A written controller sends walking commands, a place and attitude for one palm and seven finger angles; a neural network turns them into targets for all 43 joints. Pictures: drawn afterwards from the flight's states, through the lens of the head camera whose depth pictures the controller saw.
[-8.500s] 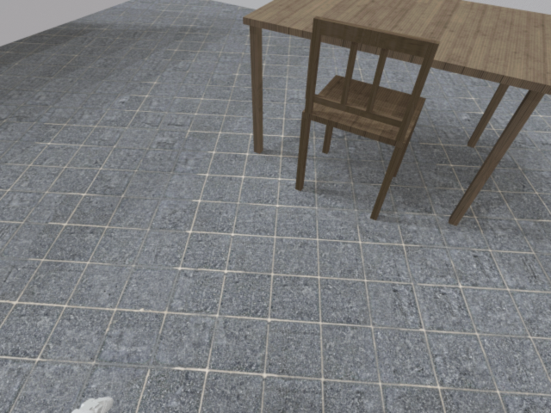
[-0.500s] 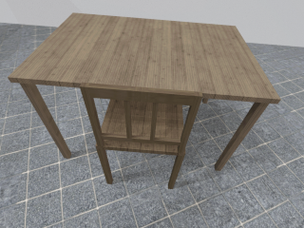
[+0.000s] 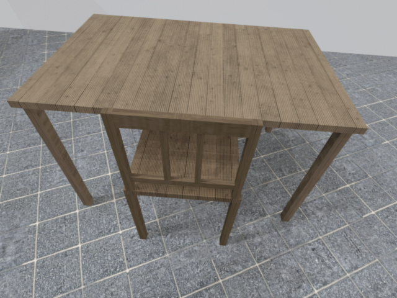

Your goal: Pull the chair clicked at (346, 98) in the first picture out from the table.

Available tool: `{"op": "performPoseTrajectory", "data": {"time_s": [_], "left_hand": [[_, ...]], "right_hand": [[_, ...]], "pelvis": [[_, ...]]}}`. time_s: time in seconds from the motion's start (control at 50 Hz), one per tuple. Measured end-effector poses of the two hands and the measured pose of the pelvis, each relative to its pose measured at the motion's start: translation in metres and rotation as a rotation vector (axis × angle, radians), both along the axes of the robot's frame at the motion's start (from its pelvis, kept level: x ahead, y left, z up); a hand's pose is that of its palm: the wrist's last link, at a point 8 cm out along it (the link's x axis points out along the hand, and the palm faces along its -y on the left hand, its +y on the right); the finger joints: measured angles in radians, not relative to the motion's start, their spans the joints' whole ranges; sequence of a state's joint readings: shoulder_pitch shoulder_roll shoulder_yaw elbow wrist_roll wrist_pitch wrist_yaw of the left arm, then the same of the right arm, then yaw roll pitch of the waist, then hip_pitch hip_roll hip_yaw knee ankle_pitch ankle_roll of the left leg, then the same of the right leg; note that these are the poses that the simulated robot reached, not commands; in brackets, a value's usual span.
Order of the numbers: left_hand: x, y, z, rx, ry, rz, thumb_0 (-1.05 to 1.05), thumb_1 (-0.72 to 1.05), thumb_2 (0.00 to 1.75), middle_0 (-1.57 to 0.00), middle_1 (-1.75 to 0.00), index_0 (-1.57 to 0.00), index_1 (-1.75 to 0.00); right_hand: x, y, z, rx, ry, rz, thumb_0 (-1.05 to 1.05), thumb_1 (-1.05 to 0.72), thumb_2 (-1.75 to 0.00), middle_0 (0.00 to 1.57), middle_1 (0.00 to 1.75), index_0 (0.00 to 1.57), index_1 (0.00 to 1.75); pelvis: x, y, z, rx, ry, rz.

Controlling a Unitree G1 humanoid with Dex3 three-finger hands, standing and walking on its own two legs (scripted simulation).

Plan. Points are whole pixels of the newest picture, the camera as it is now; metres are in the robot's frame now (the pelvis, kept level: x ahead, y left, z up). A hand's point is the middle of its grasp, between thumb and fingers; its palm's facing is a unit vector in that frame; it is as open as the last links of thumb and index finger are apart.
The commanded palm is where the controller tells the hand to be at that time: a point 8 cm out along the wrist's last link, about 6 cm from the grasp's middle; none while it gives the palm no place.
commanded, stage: look again from close up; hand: left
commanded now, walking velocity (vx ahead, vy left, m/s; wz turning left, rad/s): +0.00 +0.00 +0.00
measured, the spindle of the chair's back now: (165, 156) +0.53 +0.14 -0.10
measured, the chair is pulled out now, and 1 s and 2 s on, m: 0.00 0.00 0.00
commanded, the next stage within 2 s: shuffle to correct the standing spot in 0.84 s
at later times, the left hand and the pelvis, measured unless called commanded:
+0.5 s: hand out of the picture -0.02 +0.13 -0.18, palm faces +0.05 -0.99 -0.13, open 7.4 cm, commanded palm none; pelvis +0.01 -0.01 +0.00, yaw +0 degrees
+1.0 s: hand out of the picture -0.02 +0.13 -0.18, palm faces +0.06 -0.99 -0.13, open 7.4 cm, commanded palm none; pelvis +0.02 -0.01 +0.00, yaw +0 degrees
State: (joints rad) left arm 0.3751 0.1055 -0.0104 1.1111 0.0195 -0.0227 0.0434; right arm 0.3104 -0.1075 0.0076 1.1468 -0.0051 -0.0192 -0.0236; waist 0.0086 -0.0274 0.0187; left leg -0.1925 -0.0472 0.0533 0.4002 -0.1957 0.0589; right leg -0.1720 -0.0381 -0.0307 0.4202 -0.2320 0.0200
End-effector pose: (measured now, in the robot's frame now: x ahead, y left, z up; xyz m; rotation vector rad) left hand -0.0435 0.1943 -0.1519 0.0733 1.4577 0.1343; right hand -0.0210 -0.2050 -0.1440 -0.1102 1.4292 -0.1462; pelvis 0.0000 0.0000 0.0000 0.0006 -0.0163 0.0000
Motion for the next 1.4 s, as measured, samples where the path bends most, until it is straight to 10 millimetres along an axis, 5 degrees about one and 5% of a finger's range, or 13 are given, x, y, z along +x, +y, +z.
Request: {"op": "performPoseTrajectory", "data": {"time_s": [1.04, 1.26, 1.4], "left_hand": [[0.017, -0.013, 0.000, -0.002, 0.001, 0.008, 0.00, 0.91, 0.90, -0.20, -0.30, -0.20, -0.30], [0.028, -0.026, 0.000, 0.019, 0.045, 0.022, 0.00, 0.91, 0.90, -0.20, -0.30, -0.20, -0.30], [0.036, -0.048, -0.003, 0.012, 0.072, 0.084, 0.00, 0.91, 0.90, -0.20, -0.30, -0.20, -0.30]], "right_hand": [[0.017, -0.013, -0.001, -0.003, 0.004, 0.005, 0.01, -0.92, -0.90, 0.20, 0.30, 0.19, 0.30], [0.020, -0.026, -0.010, 0.024, 0.064, -0.035, 0.00, -0.91, -0.90, 0.20, 0.30, 0.20, 0.30], [0.063, -0.045, -0.012, 0.004, 0.075, 0.017, 0.01, -0.91, -0.90, 0.20, 0.30, 0.19, 0.30]], "pelvis": [[0.019, -0.013, 0.000, 0.004, 0.000, -0.001], [0.049, -0.034, -0.007, 0.021, 0.030, 0.001], [0.077, -0.047, -0.012, -0.001, 0.041, 0.026]]}}
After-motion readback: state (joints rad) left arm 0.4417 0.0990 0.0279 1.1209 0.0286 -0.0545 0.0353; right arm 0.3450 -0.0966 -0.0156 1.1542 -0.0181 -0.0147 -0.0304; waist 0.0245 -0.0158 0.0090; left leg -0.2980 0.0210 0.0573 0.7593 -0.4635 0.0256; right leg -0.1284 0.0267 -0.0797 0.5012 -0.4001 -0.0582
